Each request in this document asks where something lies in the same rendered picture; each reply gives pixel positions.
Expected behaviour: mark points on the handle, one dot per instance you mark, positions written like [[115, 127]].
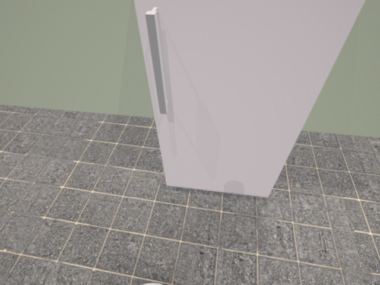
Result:
[[156, 54]]

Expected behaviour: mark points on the fridge door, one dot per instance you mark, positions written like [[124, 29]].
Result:
[[241, 79]]

